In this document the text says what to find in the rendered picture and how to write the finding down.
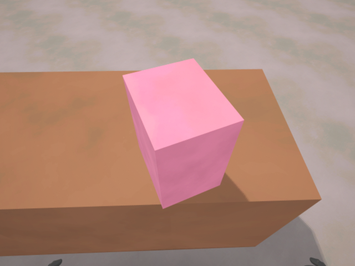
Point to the pedestal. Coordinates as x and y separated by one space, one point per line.
73 178

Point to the carton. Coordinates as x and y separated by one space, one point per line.
185 126

